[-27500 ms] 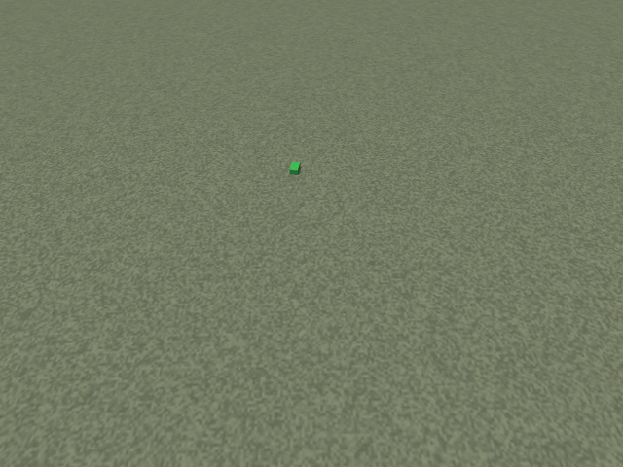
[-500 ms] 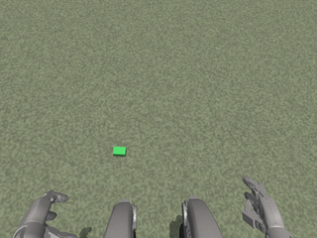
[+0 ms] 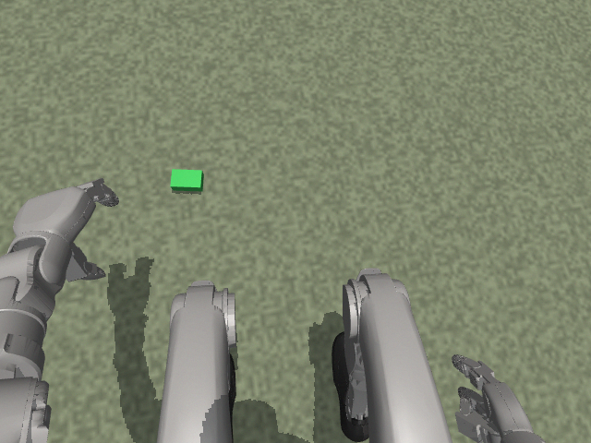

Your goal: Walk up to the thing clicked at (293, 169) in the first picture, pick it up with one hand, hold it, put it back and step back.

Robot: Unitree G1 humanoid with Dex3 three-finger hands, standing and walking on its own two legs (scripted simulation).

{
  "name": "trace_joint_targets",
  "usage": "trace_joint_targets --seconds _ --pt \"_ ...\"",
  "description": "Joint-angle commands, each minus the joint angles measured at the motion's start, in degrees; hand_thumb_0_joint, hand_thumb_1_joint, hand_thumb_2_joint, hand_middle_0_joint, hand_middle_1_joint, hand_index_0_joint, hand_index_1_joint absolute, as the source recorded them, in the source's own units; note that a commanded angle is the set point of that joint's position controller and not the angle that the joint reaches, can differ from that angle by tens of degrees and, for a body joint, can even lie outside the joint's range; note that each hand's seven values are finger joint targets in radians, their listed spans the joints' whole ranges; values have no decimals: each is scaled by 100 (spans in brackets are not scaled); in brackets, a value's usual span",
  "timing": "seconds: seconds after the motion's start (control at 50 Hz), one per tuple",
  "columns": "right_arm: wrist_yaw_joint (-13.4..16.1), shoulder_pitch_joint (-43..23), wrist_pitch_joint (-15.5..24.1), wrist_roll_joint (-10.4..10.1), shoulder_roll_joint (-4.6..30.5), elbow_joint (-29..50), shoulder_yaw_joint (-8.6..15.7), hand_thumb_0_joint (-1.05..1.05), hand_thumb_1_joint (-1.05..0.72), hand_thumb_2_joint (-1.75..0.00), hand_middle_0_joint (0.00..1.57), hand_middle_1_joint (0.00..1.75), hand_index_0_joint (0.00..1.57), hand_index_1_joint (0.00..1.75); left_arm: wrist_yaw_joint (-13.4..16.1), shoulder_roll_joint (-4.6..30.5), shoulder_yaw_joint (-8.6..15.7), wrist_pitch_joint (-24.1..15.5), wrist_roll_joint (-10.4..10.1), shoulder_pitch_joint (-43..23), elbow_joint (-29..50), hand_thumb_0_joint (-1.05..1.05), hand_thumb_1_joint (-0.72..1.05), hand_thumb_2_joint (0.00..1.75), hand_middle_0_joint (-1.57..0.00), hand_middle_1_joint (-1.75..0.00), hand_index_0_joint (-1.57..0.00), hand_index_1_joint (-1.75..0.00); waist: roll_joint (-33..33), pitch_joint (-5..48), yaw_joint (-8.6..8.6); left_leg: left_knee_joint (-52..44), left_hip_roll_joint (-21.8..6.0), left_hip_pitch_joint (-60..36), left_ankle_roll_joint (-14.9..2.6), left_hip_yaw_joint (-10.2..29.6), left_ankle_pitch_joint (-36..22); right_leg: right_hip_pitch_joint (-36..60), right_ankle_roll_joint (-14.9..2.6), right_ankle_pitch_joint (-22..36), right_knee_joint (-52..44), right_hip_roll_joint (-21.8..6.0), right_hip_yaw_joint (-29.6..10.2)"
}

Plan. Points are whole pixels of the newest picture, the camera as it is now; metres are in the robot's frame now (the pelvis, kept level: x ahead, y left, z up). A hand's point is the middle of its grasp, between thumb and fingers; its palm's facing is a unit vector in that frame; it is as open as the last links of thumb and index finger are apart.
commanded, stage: rise first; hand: left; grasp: from above
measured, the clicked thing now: (187, 180) +0.58 +0.21 -0.41
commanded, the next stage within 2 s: none
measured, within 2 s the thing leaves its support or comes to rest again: neither
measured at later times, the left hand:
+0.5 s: hand (115, 202) +0.47 +0.29 -0.22, palm faces -0.50 +0.01 -0.87, open 12.1 cm
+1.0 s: hand (131, 192) +0.51 +0.28 -0.27, palm faces -0.47 +0.03 -0.88, open 12.5 cm
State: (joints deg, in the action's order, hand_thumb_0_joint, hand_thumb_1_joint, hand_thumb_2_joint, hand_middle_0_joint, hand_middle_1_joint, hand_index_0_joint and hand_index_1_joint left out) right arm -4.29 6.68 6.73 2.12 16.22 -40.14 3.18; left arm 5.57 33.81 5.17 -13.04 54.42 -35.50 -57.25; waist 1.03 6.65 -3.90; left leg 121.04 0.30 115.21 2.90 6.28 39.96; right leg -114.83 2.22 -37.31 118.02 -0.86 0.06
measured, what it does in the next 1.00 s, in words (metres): lowers itself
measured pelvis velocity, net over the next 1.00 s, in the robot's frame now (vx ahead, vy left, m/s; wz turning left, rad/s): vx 0.00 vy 0.02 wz -0.09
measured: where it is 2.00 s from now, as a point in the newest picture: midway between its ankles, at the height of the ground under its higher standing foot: (285, 413)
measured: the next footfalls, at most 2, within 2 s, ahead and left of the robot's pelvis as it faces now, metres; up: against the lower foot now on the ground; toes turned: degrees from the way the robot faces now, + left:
none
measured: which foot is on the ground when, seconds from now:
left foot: down 0.00-1.00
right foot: down 0.00-1.00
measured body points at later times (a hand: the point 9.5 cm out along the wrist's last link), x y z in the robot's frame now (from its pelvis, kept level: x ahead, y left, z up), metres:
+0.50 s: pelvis -0.01 +0.02 -0.07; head +0.23 +0.07 +0.31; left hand +0.49 +0.28 -0.17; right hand +0.01 -0.27 -0.17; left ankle +0.08 +0.14 -0.39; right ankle +0.10 -0.13 -0.39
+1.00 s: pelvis +0.00 +0.02 -0.09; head +0.26 +0.08 +0.27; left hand +0.53 +0.27 -0.22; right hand +0.03 -0.26 -0.19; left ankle +0.08 +0.14 -0.39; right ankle +0.10 -0.13 -0.39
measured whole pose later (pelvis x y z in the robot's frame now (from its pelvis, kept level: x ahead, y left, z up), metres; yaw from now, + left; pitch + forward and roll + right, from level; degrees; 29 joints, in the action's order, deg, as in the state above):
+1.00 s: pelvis +0.00 +0.02 -0.09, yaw -5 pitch +35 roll -10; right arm -7.9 7.8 -0.8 10.0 15.3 -40.0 -5.3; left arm 20.6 48.6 4.0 -17.9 79.1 -60.7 -85.2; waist -1.3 1.3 -16.6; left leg 139.3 1.9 133.2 1.4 9.5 41.6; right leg -129.7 4.0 -38.1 132.1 0.0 1.5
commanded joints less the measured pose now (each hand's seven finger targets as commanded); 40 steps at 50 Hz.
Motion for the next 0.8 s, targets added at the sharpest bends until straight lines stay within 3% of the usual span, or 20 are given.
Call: trace_joint_targets --seconds 0.0,0.04,0.08,0.14,0.24,0.3,0.4,0.46,0.48,0.52,0.54,0.56,0.6,0.76,0.78 --pt "29 1062 -27 87 1120 283 348 0 -92 -91 20 30 20 30 422 1870 387 -329 386 -1993 359 0 -17 70 -41 -72 -42 -71 478 3853 -269 -1075 122 -1943 -447 -621 -803 2116 -321 573 -1277 125 389" --pt "5 1089 -138 122 1150 248 311 0 -90 -90 20 30 20 30 561 2098 410 -390 599 -2463 244 0 -16 72 -41 -68 -41 -68 795 3843 -343 -1068 134 -1960 -416 -552 -668 1781 -364 418 -1077 132 479" --pt "-28 1192 -279 170 1192 113 301 0 -87 -89 20 30 20 30 684 2118 391 -381 814 -2403 -309 0 -12 71 -40 -66 -40 -65 817 3556 -418 -1085 130 -1858 -414 -459 -334 1379 -376 127 -942 142 578" --pt "-61 1041 -406 236 1185 204 224 0 -87 -89 20 30 20 30 840 2208 286 -453 1032 -2918 -456 0 -14 73 -40 -62 -39 -62 926 3409 -541 -933 176 -1605 -437 -468 -125 1130 -385 -24 -809 141 607" --pt "-110 1286 -568 364 1289 -8 137 0 -89 -90 20 30 20 30 1025 2419 317 -491 1486 -3126 -1090 0 -17 75 -38 -61 -38 -62 1241 3434 -717 -695 187 -1692 -413 -408 -607 823 -409 468 -464 125 699" --pt "-131 1293 -630 416 1308 -14 93 0 -89 -90 20 30 20 30 1093 2427 199 -574 1645 -3607 -938 0 -19 76 -38 -59 -36 -61 1379 3475 -831 -555 190 -1719 -410 -383 -734 671 -415 612 -363 126 715" --pt "-171 1367 -718 536 1385 -128 18 0 -90 -90 20 30 20 30 1200 2566 193 -644 1926 -3506 -1512 0 -19 75 -38 -59 -37 -60 1410 3317 -959 -378 172 -1638 -398 -327 -776 480 -397 648 -218 124 790" --pt "-197 1339 -755 607 1403 -123 -40 0 -90 -90 20 30 20 30 1287 2737 202 -766 2072 -3930 -1283 0 -20 76 -37 -61 -36 -62 1703 3451 -979 -313 168 -1685 -376 -302 -802 386 -404 688 -93 125 816" --pt "-208 1365 -770 641 1406 -104 -73 0 -90 -90 20 30 20 30 1310 2704 176 -771 2148 -3742 -1437 0 -22 78 -37 -59 -35 -61 1674 3464 -997 -246 181 -1748 -383 -318 -968 444 -396 827 -80 140 828" --pt "-215 1429 -804 675 1428 -153 -95 0 -90 -90 20 30 20 30 1387 2771 208 -796 2231 -3752 -1642 0 -23 78 -35 -61 -34 -63 1539 3495 -1103 -91 191 -1578 -428 -358 -1093 585 -369 973 -50 167 823" --pt "-228 1347 -803 686 1424 -98 -107 0 -90 -90 20 30 20 30 1423 2842 213 -862 2221 -4059 -1292 0 -23 78 -35 -61 -33 -62 1591 3568 -1080 -97 185 -1584 -415 -327 -1089 505 -368 952 -8 150 817" --pt "-232 1391 -817 704 1416 -150 -133 0 -90 -90 20 30 20 30 1440 2768 162 -828 2297 -3814 -1678 0 -22 77 -36 -61 -34 -62 1614 3430 -1120 -82 179 -1633 -421 -317 -1086 420 -372 932 -10 160 823" --pt "-243 1373 -820 747 1436 -125 -148 0 -90 -90 20 30 20 30 1507 2761 163 -884 2304 -4112 -1491 0 -24 79 -35 -61 -33 -63 1751 3484 -1163 -47 166 -1709 -400 -295 -1167 323 -368 1010 53 157 856" --pt "-264 1433 -784 808 1422 -128 -271 0 -90 -90 20 30 20 30 1765 2712 71 -665 2394 -4187 -2042 0 -24 78 -35 -64 -33 -65 1767 3444 -1312 209 156 -1595 -433 -333 -1359 285 -346 1250 184 196 879" --pt "-266 1428 -784 804 1425 -111 -280 0 -90 -90 20 30 20 30 1783 2853 120 -653 2374 -4447 -1857 0 -24 77 -34 -66 -33 -66 1843 3523 -1313 232 161 -1482 -449 -363 -1304 377 -343 1254 189 203 867"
